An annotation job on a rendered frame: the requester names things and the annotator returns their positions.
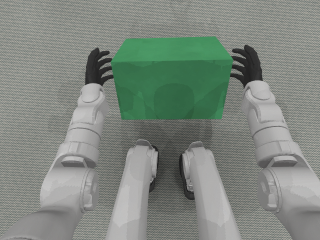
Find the robot right foot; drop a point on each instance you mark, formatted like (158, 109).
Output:
(189, 194)

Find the left robot upper arm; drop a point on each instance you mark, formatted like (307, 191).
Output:
(67, 194)

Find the robot left hand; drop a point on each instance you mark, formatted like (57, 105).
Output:
(93, 72)

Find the right robot forearm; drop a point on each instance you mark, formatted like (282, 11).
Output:
(270, 133)

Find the robot right hand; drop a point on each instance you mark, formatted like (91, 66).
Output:
(252, 67)

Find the right robot thigh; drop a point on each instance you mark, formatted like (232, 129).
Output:
(215, 218)

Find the left robot forearm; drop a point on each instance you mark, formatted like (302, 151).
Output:
(80, 147)

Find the carton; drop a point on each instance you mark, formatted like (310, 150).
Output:
(171, 78)

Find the right robot upper arm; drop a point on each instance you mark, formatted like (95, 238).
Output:
(292, 193)

